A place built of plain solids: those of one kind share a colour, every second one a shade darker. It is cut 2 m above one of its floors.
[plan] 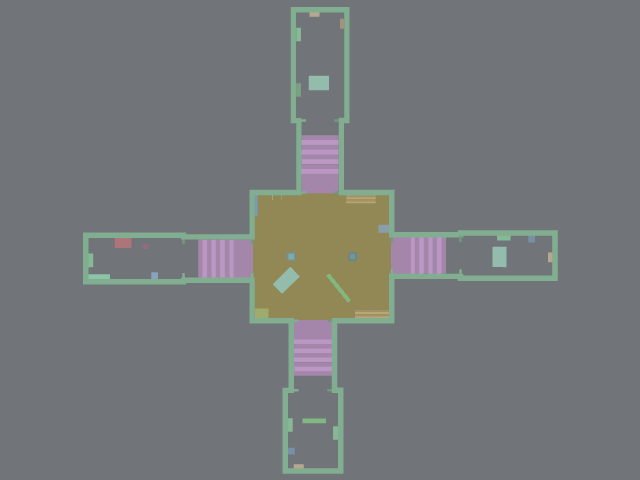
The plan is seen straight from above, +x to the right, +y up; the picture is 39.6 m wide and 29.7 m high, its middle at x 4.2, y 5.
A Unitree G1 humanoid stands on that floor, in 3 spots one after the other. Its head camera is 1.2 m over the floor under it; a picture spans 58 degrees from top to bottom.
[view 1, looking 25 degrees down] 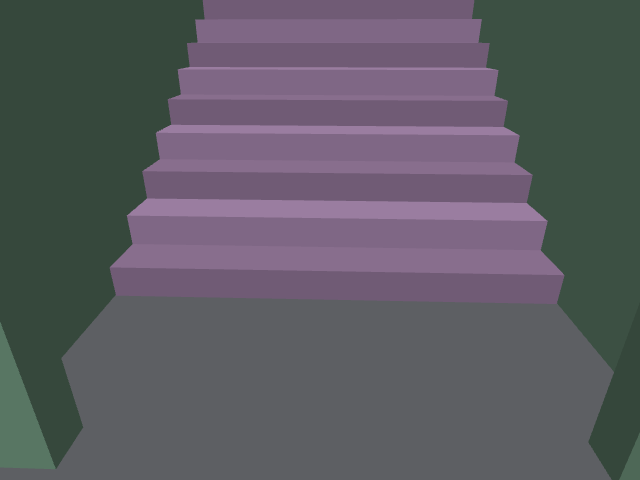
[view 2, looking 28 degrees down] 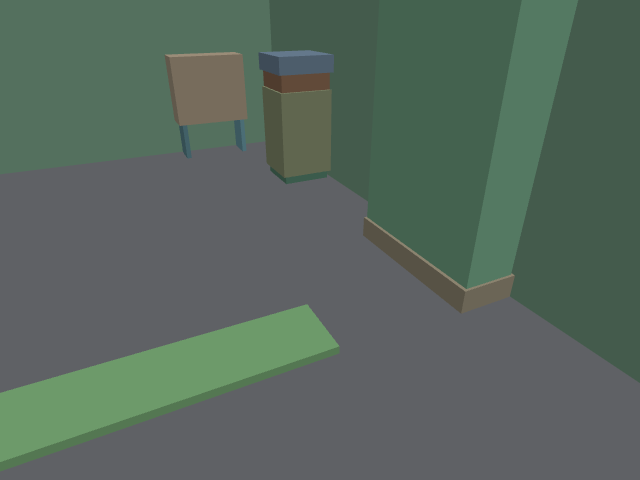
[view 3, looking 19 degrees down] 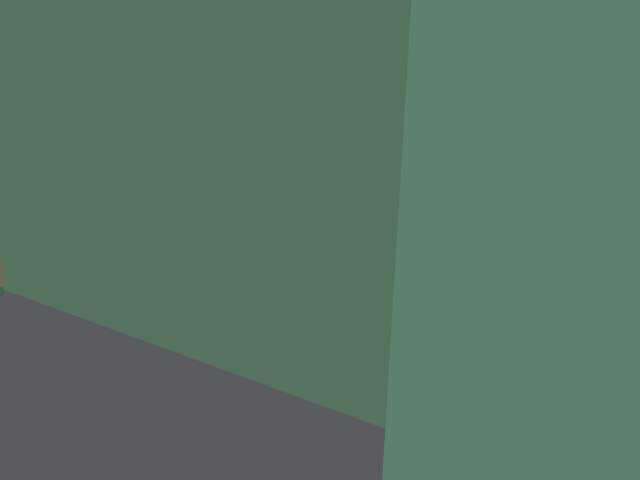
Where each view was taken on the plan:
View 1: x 13.85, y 4.03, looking -178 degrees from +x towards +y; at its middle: down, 2.35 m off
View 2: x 3.76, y -4.90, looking -116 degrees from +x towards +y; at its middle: ground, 2.56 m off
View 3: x -9.10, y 3.85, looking -62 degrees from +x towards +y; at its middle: wall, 1.52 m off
